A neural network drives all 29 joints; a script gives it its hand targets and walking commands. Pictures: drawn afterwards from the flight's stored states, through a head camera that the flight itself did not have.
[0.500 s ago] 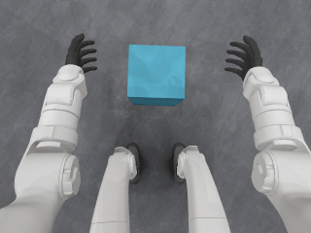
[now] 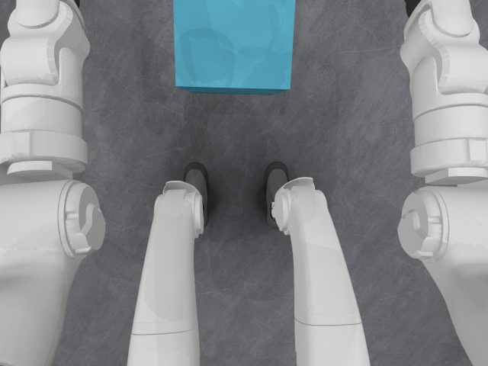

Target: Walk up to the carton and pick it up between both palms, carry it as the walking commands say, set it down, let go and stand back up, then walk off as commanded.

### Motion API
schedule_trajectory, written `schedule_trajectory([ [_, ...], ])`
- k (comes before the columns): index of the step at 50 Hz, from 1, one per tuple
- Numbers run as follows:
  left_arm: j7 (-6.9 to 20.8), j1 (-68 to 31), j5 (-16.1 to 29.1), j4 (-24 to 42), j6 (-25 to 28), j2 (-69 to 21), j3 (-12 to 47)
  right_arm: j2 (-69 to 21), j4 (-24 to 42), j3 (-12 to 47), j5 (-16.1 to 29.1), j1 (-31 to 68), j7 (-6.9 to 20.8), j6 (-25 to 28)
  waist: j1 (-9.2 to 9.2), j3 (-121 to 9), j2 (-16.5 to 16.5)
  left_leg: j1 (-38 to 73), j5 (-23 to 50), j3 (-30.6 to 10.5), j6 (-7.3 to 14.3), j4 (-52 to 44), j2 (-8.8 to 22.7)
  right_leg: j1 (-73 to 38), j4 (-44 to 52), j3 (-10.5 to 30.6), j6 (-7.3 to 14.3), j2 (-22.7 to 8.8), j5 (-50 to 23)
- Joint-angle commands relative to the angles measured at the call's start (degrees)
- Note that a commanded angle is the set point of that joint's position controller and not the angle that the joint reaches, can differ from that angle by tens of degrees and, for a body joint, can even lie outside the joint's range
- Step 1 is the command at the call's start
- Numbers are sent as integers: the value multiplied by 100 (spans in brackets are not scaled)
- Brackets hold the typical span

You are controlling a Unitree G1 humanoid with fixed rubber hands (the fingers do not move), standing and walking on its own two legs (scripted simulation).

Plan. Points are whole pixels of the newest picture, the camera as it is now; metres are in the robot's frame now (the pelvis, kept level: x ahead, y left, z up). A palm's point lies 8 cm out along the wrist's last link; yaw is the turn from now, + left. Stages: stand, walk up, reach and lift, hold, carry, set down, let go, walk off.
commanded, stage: reach and lift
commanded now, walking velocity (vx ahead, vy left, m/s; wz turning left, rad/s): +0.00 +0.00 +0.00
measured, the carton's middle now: (233, 44) +0.55 +0.00 -0.51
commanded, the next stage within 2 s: none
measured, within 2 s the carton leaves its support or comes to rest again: neither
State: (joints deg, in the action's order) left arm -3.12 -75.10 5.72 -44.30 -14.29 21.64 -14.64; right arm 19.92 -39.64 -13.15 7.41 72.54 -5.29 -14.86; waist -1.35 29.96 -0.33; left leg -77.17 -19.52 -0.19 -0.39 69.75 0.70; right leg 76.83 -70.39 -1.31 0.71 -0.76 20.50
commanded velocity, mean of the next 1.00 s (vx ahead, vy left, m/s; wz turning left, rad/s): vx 0.00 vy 0.00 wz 0.00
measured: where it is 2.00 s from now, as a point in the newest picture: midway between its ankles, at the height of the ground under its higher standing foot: (237, 207)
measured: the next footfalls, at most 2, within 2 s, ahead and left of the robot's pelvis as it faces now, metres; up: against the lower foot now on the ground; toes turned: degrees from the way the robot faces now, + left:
none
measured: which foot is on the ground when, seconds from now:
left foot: down 0.00-1.00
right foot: down 0.00-1.00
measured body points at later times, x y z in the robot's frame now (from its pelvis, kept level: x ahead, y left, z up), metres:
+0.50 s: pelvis -0.03 +0.01 -0.16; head +0.33 +0.00 +0.09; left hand +0.55 +0.20 -0.30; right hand +0.54 -0.20 -0.30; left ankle +0.11 +0.12 -0.61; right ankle +0.10 -0.11 -0.61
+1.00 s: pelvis -0.01 +0.01 -0.26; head +0.36 +0.00 -0.02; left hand +0.55 +0.19 -0.44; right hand +0.54 -0.20 -0.44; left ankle +0.11 +0.13 -0.61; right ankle +0.10 -0.11 -0.61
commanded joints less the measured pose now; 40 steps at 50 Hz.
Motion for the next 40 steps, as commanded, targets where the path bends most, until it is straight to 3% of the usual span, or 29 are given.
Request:
schedule_trajectory([
  [1,-10,-2116,-96,413,373,1286,-222,922,665,-139,134,2170,-31,311,227,-11816,151,2879,2190,295,95,175,-559,-3459,-2,75,-165,470,-2646],
  [2,13,-1978,35,-243,353,1132,-115,747,-28,24,127,1991,1,286,191,-10892,49,2169,1463,314,92,157,-540,-3135,-48,76,-198,426,-1847],
  [3,7,-2058,34,57,402,997,7,775,-147,-105,-37,1862,-14,328,-68,-11221,98,2080,1412,348,-5,268,-547,-3386,-246,-14,-221,457,-1967],
  [4,-21,-2405,82,284,462,1106,-64,912,131,-118,-25,2179,-50,378,-64,-11423,-67,2285,1533,274,12,503,-599,-2989,-367,-51,-148,484,-1996],
  [5,-68,-2249,117,-341,406,1016,70,838,-114,-103,32,2403,-73,388,-25,-11088,9,1890,1226,232,37,661,-564,-2647,-579,-77,-168,474,-1631],
  [6,-155,-2419,109,-55,465,1011,125,1103,-61,-184,42,2424,-100,435,-108,-11554,72,2064,1510,293,12,899,-571,-2755,-752,-111,-169,513,-1906],
  [7,-199,-2548,64,-128,463,1117,179,970,-486,-139,66,2253,-116,375,18,-11247,387,2143,1342,263,-20,910,-562,-2158,-846,-146,-153,503,-1505],
  [8,-206,-2649,280,-78,350,1167,225,1103,-101,60,156,2593,-126,327,-118,-11807,-16,2273,1294,263,25,1176,-567,-2493,-970,-151,-215,504,-1390],
  [9,-220,-2412,134,-709,318,1280,166,1032,-496,85,141,2570,-174,269,101,-11018,-21,1630,938,298,58,1202,-552,-1976,-1054,-183,-238,499,-1010],
  [10,-283,-2703,323,-364,289,1191,271,1164,-207,141,256,2760,-180,253,-79,-11507,-37,1887,898,289,68,1405,-534,-2191,-1143,-163,-167,501,-906],
  [12,-364,-2957,405,-66,262,1229,446,1303,111,275,476,3153,-271,220,27,-11990,229,1703,519,445,3,1636,-523,-2349,-1412,-126,-134,472,-636],
  [13,-409,-3076,431,92,229,1463,490,1324,-22,356,468,3063,-345,179,-7,-12294,35,1894,690,314,58,1785,-534,-2239,-1684,-270,-132,486,-841],
  [16,-592,-3146,543,455,109,1543,566,1636,188,181,513,3015,-453,102,-107,-12216,360,1659,767,432,7,2068,-441,-1899,-1811,-240,-35,469,-929],
  [17,-656,-3325,687,884,79,1657,674,1637,692,429,733,3258,-450,73,1,-12974,149,2110,880,388,-12,2248,-403,-2224,-2054,-288,-76,438,-1014],
  [18,-669,-3111,754,232,-17,1671,679,1488,84,501,756,3139,-438,-25,22,-12135,90,1691,428,404,13,2235,-413,-1760,-2022,-319,-59,442,-525],
  [21,-667,-3221,677,729,2,1854,487,1531,579,575,794,3324,-428,-16,270,-11925,77,1181,614,464,35,2376,-316,-1721,-2260,-213,-25,462,-867],
  [22,-657,-3096,717,640,50,1743,435,1480,210,427,618,2898,-456,-24,59,-11963,-14,927,624,521,-9,2536,-358,-1844,-2341,-187,-26,451,-934],
  [23,-573,-2910,905,-293,-26,1351,812,1438,-467,606,730,2911,-391,-14,-93,-11430,-7,712,414,419,11,2731,-277,-1291,-2482,-218,-2,371,-736],
  [24,-595,-3199,915,525,112,1347,894,1469,-30,374,699,2877,-423,87,-209,-11672,371,1119,554,377,-36,2834,-288,-1033,-2588,-206,0,402,-703],
  [25,-581,-3318,949,191,95,1394,881,1581,-157,480,746,3248,-397,131,-44,-11529,464,890,403,413,-43,2946,-271,-668,-2692,-194,48,397,-464],
  [26,-654,-3542,937,778,125,1562,885,1602,479,515,882,3466,-366,154,-67,-12107,361,1613,482,289,6,2931,-261,-812,-2725,-292,-5,391,-397],
  [28,-633,-3558,979,15,118,1511,867,1559,-83,732,909,3638,-394,153,174,-11376,248,689,400,437,-25,3128,-226,-648,-2955,-261,-45,358,-400],
  [29,-638,-3093,961,-510,175,1441,868,1540,-467,612,680,3308,-367,208,-35,-10888,-84,250,397,348,-25,3205,-228,-483,-3069,-334,-78,410,-581],
  [30,-640,-3381,900,39,285,1490,712,1574,-415,620,773,3262,-367,250,168,-11019,221,317,410,483,-70,3317,-199,-468,-3115,-137,-44,367,-453],
  [31,-647,-3183,989,-565,274,1323,942,1456,-587,566,758,3288,-368,330,-102,-11027,-16,539,233,314,9,3257,-226,-398,-3150,-345,-103,403,-265],
  [34,-632,-3087,897,-555,501,1439,946,1371,-707,704,818,3189,-337,463,134,-10858,173,410,657,373,-47,3689,-220,-30,-3428,-267,-111,369,-522],
  [37,-670,-3068,982,-130,571,1410,946,1518,-580,587,771,3014,-337,589,-106,-11237,158,850,1108,203,-46,3917,-253,-112,-3771,-362,-121,384,-963],
  [39,-617,-2907,940,-800,663,1337,890,1361,-814,734,837,3110,-347,682,92,-10295,37,70,804,342,-38,4027,-198,237,-3782,-286,-127,381,-740],
  [40,-633,-2907,853,-592,694,1419,830,1529,-783,581,742,3041,-370,712,66,-10420,211,211,764,287,-89,3965,-189,273,-3917,-345,-122,388,-711],
])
